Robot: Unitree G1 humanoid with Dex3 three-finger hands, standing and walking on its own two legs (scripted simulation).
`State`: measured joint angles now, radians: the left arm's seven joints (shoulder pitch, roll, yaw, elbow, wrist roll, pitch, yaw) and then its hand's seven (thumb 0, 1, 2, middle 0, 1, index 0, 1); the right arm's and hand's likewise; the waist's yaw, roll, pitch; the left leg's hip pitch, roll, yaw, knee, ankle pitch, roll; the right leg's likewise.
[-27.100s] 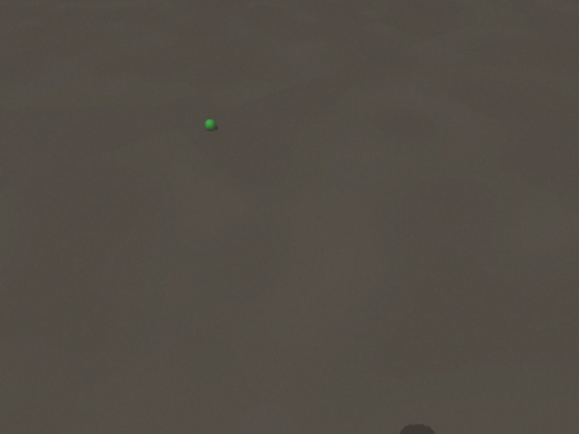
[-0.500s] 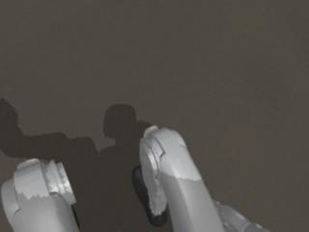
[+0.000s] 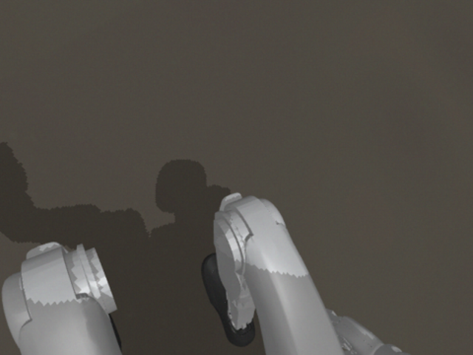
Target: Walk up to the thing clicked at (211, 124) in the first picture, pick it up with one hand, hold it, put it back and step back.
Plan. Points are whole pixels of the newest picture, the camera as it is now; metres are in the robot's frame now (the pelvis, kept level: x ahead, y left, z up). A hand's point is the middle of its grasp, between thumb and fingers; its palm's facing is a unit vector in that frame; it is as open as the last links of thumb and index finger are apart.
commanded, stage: open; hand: left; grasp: from above
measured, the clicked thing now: out of the picture +0.43 +0.32 -0.26
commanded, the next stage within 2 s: withdraw in 0.02 s
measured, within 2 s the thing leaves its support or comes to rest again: neither
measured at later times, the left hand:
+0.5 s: hand out of the picture +0.42 +0.34 -0.16, palm faces -0.27 -0.11 -0.96, open 14.0 cm
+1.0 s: hand out of the picture +0.38 +0.32 -0.11, palm faces -0.48 -0.12 -0.87, open 13.8 cm
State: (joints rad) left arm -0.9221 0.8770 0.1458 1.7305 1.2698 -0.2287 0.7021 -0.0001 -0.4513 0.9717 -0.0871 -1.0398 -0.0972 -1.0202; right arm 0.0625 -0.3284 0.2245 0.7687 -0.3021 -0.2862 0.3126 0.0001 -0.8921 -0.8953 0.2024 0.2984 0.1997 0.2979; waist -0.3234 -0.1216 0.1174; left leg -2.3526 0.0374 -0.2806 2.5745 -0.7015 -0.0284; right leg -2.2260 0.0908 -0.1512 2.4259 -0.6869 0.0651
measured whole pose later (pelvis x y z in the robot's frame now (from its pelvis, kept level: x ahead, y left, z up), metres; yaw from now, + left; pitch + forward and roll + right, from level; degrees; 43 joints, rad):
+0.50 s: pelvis +0.01 +0.00 +0.02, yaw +2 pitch +31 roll -11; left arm -0.77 0.70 0.12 1.32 1.20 -0.12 0.57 0.00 -0.49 0.99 -0.08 -1.02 -0.09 -1.00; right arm 0.13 -0.29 0.09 0.80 -0.20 -0.20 0.33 0.00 -0.90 -0.90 0.20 0.30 0.20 0.30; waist -0.23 -0.02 -0.05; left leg -2.36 0.04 -0.23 2.50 -0.71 -0.03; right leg -2.24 0.07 -0.12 2.39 -0.71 0.05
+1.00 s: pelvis -0.01 -0.01 +0.05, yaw +7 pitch +31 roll -7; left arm -0.92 0.70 0.02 1.45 1.25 -0.25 0.35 0.00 -0.49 1.01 -0.11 -1.02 -0.10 -1.02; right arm 0.13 -0.32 0.08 0.73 -0.14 -0.05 0.13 0.00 -0.90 -0.90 0.20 0.30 0.20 0.30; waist -0.21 -0.03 -0.06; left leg -2.27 0.03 -0.16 2.34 -0.61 -0.03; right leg -2.18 0.04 -0.07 2.29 -0.65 0.03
